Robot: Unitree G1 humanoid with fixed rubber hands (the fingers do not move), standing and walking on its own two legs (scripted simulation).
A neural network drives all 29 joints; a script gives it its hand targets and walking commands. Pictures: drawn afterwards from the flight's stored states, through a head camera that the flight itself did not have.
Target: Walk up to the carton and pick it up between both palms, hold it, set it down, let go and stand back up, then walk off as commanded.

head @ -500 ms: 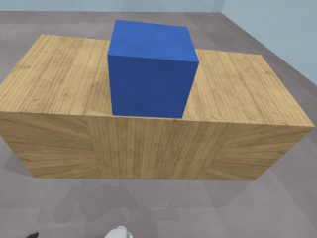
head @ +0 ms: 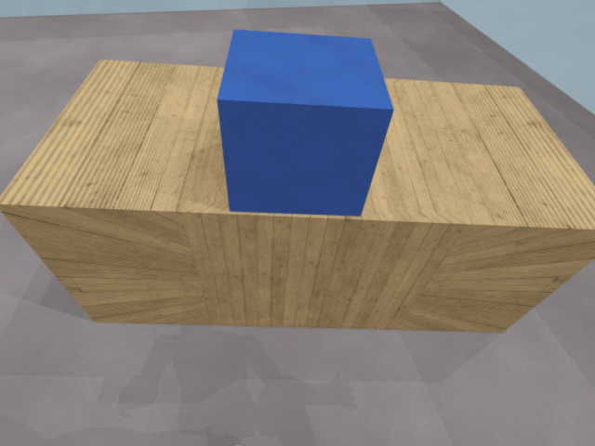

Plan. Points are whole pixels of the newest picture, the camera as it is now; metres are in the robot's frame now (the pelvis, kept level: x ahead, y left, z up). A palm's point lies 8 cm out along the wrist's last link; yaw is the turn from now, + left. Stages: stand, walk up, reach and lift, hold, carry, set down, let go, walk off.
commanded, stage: walk off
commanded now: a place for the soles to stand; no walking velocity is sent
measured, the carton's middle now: (299, 126) +0.76 +0.01 -0.01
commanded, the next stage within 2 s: none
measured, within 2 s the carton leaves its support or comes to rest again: neither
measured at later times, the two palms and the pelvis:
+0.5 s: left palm out of the picture +0.09 +0.23 -0.09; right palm out of the picture +0.10 -0.42 -0.09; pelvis +0.03 -0.09 +0.00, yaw +0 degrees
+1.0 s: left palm out of the picture +0.10 +0.23 -0.11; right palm out of the picture +0.12 -0.42 -0.07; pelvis +0.02 -0.08 +0.00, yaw +0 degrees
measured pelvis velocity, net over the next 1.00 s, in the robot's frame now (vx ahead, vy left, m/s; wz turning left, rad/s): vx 0.02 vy -0.08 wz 0.01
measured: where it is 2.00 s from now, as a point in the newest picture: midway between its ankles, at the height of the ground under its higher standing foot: outside the picture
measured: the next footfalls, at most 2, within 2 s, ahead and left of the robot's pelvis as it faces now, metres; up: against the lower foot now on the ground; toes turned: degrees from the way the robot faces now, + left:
right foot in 0.30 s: +0.08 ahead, -0.16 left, +0.00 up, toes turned +0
left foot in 0.78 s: +0.12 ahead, +0.05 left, +0.00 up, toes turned -3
